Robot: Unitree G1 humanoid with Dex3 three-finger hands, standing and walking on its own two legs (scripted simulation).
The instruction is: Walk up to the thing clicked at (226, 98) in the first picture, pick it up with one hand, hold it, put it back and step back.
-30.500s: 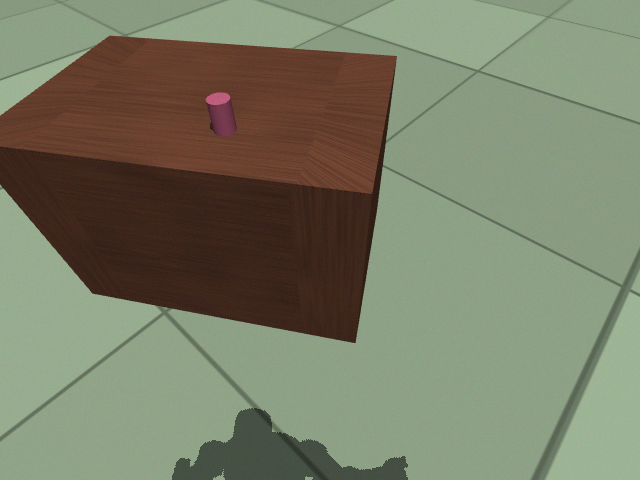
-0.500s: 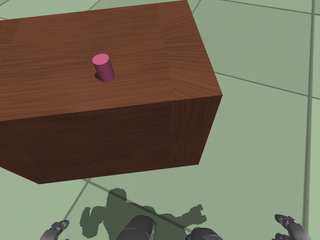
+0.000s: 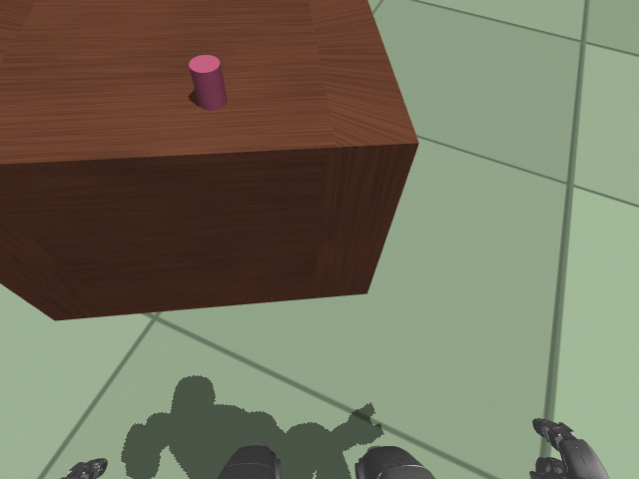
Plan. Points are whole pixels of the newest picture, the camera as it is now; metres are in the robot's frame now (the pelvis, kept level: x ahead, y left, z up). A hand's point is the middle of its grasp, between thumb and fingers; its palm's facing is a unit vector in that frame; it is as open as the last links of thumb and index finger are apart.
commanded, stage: step back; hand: left
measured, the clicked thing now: (208, 83) +0.78 +0.25 -0.02
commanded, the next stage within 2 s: stand in 2.00 s
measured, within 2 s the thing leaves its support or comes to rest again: neither
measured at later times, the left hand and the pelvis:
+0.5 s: hand out of the picture -0.04 +0.25 -0.15, palm faces +0.07 -0.91 -0.41, open 7.4 cm; pelvis -0.16 -0.03 -0.01, yaw +5 degrees
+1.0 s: hand out of the picture -0.28 +0.21 -0.13, palm faces +0.07 -0.89 -0.45, open 7.4 cm; pelvis -0.33 -0.07 +0.00, yaw +5 degrees
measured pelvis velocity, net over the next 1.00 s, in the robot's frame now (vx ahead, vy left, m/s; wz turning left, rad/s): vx -0.33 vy -0.07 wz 0.08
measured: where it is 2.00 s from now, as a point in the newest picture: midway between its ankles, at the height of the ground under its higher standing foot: outside the picture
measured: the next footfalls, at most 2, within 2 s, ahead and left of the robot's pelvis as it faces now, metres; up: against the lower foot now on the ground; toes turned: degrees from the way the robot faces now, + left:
right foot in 0.08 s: -0.02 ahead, -0.15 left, +0.00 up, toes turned +2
left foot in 0.44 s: -0.13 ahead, +0.08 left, +0.00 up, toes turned +4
